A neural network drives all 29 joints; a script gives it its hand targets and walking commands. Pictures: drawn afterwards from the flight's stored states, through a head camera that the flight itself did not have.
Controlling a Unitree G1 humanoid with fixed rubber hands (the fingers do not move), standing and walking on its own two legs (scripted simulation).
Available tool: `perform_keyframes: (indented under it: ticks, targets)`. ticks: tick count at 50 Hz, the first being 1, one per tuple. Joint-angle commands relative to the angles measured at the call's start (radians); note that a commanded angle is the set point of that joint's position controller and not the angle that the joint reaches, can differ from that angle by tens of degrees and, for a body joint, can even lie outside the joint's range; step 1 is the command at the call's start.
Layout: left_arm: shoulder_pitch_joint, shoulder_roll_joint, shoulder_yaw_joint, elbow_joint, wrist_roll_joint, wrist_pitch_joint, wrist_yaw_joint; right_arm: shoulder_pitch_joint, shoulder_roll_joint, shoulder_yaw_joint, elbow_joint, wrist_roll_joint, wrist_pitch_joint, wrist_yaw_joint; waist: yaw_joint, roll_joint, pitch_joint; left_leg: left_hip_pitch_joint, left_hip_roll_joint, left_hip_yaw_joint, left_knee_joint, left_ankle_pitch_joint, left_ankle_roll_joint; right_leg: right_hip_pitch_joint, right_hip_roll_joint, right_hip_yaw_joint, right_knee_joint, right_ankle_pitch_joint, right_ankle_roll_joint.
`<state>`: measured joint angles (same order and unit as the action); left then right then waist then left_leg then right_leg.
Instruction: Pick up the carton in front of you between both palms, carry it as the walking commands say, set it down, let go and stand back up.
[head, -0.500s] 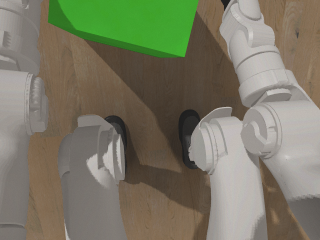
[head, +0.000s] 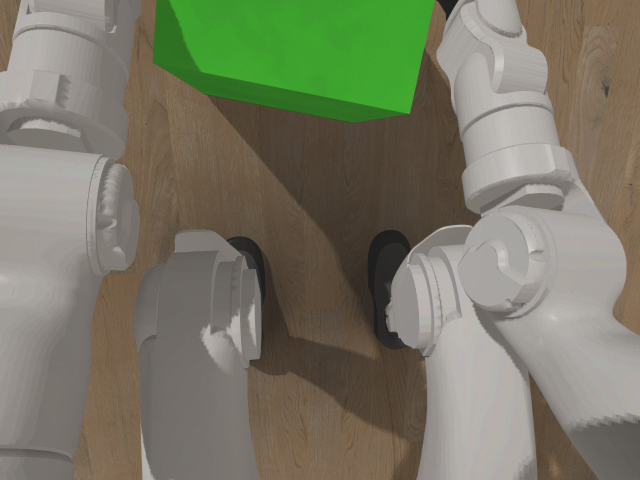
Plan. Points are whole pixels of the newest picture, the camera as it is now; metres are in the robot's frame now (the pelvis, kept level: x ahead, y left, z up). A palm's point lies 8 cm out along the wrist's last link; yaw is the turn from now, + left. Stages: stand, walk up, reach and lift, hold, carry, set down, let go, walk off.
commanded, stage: reach and lift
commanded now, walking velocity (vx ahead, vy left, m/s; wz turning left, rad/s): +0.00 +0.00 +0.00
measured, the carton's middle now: (297, 4) +0.54 +0.07 -0.24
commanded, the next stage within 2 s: none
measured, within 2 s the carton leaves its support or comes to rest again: leaves its support in 0.04 s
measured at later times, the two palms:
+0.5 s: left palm out of the picture +0.50 +0.22 +0.01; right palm out of the picture +0.49 -0.08 +0.02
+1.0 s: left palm out of the picture +0.45 +0.20 +0.15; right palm out of the picture +0.47 -0.09 +0.16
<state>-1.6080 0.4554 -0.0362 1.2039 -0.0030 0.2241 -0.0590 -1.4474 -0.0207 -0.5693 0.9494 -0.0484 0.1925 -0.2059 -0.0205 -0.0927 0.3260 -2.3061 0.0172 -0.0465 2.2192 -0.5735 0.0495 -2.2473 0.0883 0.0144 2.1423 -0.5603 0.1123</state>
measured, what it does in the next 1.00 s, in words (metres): rises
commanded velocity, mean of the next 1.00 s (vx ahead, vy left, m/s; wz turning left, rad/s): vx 0.00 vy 0.00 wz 0.00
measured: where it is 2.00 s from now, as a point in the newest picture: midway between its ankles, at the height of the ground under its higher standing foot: (321, 313)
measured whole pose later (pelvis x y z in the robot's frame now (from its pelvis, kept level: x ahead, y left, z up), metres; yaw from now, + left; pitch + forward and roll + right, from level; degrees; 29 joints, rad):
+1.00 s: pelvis +0.03 -0.02 +0.20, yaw +8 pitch +37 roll -2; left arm -0.86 0.06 0.28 0.71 0.19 0.41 0.00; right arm -0.75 0.16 -0.49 0.54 -0.15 0.34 -0.15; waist -0.03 -0.04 -0.22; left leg -1.70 -0.05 -0.08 1.54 -0.48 -0.02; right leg -1.66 0.06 0.06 1.53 -0.52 0.06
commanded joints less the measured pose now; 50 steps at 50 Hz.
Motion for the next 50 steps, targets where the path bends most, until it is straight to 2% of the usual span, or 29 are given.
perform_keyframes:
  ticks: [1,6,8,10,12,14,16,18,20,22,27,30,33,36,41,46,50]
  targets:
    - [-0.405,-0.979,-0.160,-0.298,-0.125,-0.044,-0.231,-0.447,0.854,0.368,-0.123,0.111,-0.008,0.248,-0.010,0.234,-1.241,0.776,-0.073,0.007,-0.212,0.542,-0.031,0.421,0.089,-0.155,-0.071,0.396,-0.061]
    - [-0.463,-1.067,-0.244,-0.541,-0.184,-0.023,-0.177,-0.488,0.926,0.505,-0.272,0.180,0.016,0.239,-0.006,0.337,-1.647,1.178,-0.087,0.010,-0.223,0.767,-0.051,0.381,0.099,-0.172,-0.114,0.414,-0.056]
    - [-0.428,-1.103,-0.241,-0.582,-0.168,0.000,-0.152,-0.524,0.941,0.565,-0.352,0.192,0.034,0.240,0.005,0.342,-1.749,1.284,-0.095,0.015,-0.248,0.787,-0.055,0.362,0.108,-0.175,-0.146,0.390,-0.052]
    - [-0.363,-1.150,-0.222,-0.579,-0.138,0.029,-0.137,-0.560,0.953,0.625,-0.426,0.202,0.051,0.242,0.032,0.312,-1.763,1.265,-0.108,0.035,-0.289,0.705,-0.059,0.389,0.115,-0.174,-0.178,0.348,-0.048]
    - [-0.318,-1.191,-0.198,-0.547,-0.106,0.053,-0.135,-0.574,0.961,0.645,-0.454,0.189,0.069,0.245,0.040,0.274,-1.701,1.157,-0.123,0.056,-0.345,0.551,-0.061,0.442,0.115,-0.173,-0.211,0.296,-0.048]
    - [-0.297,-1.225,-0.163,-0.491,-0.068,0.070,-0.146,-0.553,0.970,0.613,-0.420,0.144,0.087,0.248,0.024,0.247,-1.584,1.010,-0.135,0.072,-0.402,0.374,-0.061,0.482,0.110,-0.168,-0.255,0.220,-0.054]
    - [-0.285,-1.255,-0.120,-0.423,-0.028,0.086,-0.166,-0.511,0.977,0.547,-0.357,0.081,0.107,0.253,-0.007,0.242,-1.460,0.882,-0.140,0.078,-0.451,0.225,-0.058,0.486,0.108,-0.160,-0.305,0.141,-0.064]
    - [-0.276,-1.268,-0.067,-0.360,0.007,0.097,-0.185,-0.475,0.971,0.472,-0.302,0.021,0.124,0.256,-0.042,0.246,-1.371,0.798,-0.143,0.079,-0.487,0.128,-0.054,0.490,0.104,-0.152,-0.352,0.093,-0.074]
    - [-0.261,-1.276,-0.016,-0.319,0.037,0.103,-0.199,-0.454,0.971,0.421,-0.272,-0.021,0.133,0.260,-0.055,0.249,-1.340,0.767,-0.147,0.081,-0.518,0.087,-0.053,0.513,0.104,-0.142,-0.393,0.074,-0.080]
    - [-0.241,-1.287,0.029,-0.295,0.063,0.106,-0.210,-0.445,0.987,0.401,-0.263,-0.044,0.138,0.270,-0.052,0.239,-1.351,0.769,-0.151,0.086,-0.544,0.093,-0.050,0.547,0.104,-0.135,-0.429,0.078,-0.081]
    - [-0.184,-1.312,0.085,-0.294,0.110,0.111,-0.223,-0.426,1.067,0.449,-0.282,-0.033,0.152,0.298,-0.002,0.182,-1.431,0.827,-0.158,0.102,-0.603,0.152,-0.039,0.638,0.105,-0.123,-0.498,0.113,-0.064]
    - [-0.156,-1.340,0.065,-0.346,0.110,0.115,-0.222,-0.401,1.117,0.522,-0.313,-0.003,0.163,0.314,0.028,0.146,-1.510,0.905,-0.162,0.109,-0.633,0.203,-0.034,0.698,0.108,-0.121,-0.533,0.145,-0.052]
    - [-0.127,-1.376,0.011,-0.418,0.088,0.122,-0.216,-0.355,1.154,0.601,-0.344,0.030,0.172,0.327,0.044,0.130,-1.581,0.993,-0.165,0.112,-0.660,0.262,-0.036,0.754,0.111,-0.117,-0.563,0.187,-0.045]
    - [-0.092,-1.415,-0.058,-0.493,0.052,0.128,-0.210,-0.288,1.180,0.666,-0.367,0.056,0.179,0.333,0.043,0.133,-1.626,1.071,-0.170,0.111,-0.687,0.319,-0.044,0.807,0.112,-0.112,-0.593,0.232,-0.045]
    - [-0.014,-1.474,-0.152,-0.578,0.003,0.134,-0.196,-0.154,1.196,0.724,-0.374,0.071,0.177,0.338,0.021,0.165,-1.611,1.179,-0.178,0.099,-0.748,0.378,-0.065,0.878,0.114,-0.101,-0.655,0.279,-0.055]
    - [0.078,-1.521,-0.182,-0.585,-0.006,0.131,-0.183,-0.035,1.198,0.730,-0.350,0.061,0.168,0.347,0.001,0.191,-1.504,1.256,-0.181,0.080,-0.829,0.374,-0.076,0.932,0.113,-0.086,-0.733,0.273,-0.068]
    - [0.149,-1.545,-0.173,-0.570,0.010,0.123,-0.172,0.039,1.205,0.727,-0.326,0.049,0.162,0.359,-0.001,0.186,-1.413,1.314,-0.178,0.062,-0.904,0.357,-0.074,0.986,0.110,-0.069,-0.808,0.257,-0.075]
